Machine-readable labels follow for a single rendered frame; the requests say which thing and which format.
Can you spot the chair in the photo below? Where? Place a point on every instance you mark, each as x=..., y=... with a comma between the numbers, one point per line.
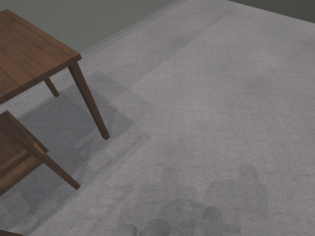
x=20, y=154

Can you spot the robot left thigh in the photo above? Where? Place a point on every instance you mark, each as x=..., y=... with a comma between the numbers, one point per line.
x=125, y=229

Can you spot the table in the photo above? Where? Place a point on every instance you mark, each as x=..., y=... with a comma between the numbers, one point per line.
x=29, y=55

